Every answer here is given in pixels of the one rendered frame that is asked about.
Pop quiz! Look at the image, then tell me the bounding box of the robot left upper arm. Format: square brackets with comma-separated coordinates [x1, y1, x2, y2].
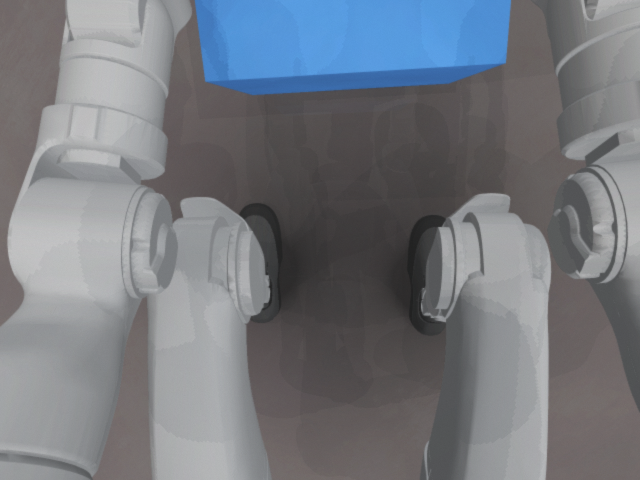
[0, 177, 178, 480]

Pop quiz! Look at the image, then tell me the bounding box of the carton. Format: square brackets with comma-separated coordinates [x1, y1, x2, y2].
[195, 0, 511, 95]

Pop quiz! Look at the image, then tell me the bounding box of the robot right forearm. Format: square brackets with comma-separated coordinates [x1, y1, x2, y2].
[531, 0, 640, 166]

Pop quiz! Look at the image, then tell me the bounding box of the robot right upper arm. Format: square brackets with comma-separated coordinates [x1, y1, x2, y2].
[547, 159, 640, 412]

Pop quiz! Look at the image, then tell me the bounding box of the robot left forearm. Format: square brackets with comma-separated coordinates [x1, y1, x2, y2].
[7, 0, 192, 283]

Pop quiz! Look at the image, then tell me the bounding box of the right robot shin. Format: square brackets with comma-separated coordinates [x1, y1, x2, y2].
[421, 193, 551, 322]

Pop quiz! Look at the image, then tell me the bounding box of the robot right thigh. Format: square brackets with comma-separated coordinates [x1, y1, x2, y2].
[420, 212, 549, 480]

